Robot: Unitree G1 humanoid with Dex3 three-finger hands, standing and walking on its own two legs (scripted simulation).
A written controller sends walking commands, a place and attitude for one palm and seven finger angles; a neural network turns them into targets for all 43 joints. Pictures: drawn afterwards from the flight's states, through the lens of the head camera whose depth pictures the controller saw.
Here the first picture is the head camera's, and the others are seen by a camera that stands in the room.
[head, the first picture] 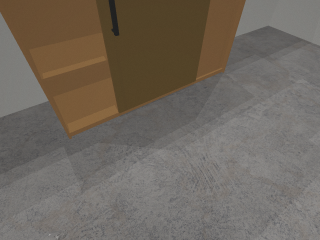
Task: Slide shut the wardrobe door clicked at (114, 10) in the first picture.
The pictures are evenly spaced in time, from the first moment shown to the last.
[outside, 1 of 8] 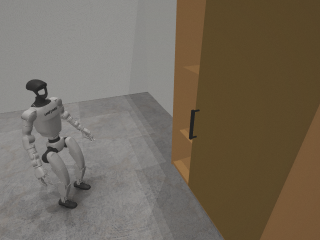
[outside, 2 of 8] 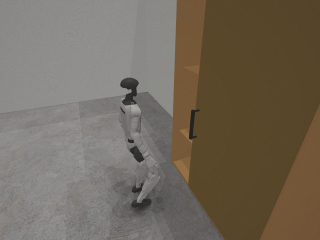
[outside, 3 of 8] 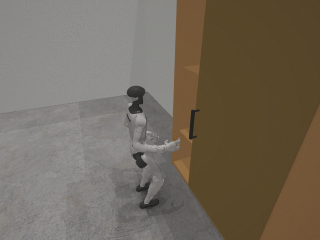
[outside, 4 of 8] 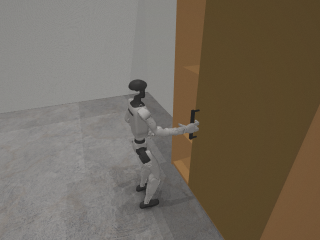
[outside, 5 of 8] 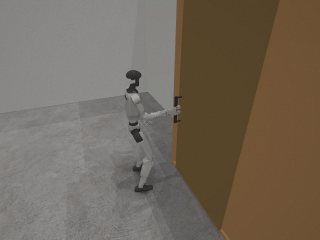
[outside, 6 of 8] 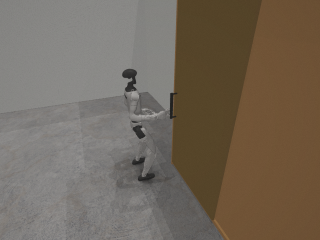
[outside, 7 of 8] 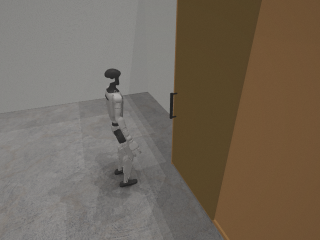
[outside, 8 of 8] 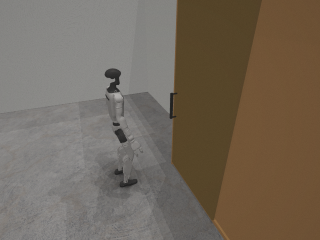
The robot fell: no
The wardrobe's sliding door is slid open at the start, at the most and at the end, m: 0.42 0.42 0.00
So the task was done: yes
